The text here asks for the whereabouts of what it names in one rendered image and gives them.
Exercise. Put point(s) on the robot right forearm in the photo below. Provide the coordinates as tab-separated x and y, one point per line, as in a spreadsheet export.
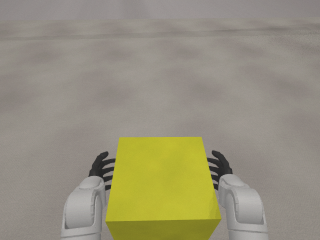
245	214

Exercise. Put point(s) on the right robot hand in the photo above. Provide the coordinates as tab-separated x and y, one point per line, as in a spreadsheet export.
223	167

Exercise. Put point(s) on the carton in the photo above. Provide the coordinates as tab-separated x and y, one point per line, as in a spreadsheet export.
162	189

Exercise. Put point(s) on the robot left forearm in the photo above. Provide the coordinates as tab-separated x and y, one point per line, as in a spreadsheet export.
82	211

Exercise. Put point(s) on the left robot hand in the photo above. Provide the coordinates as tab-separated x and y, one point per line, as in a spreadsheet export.
97	166

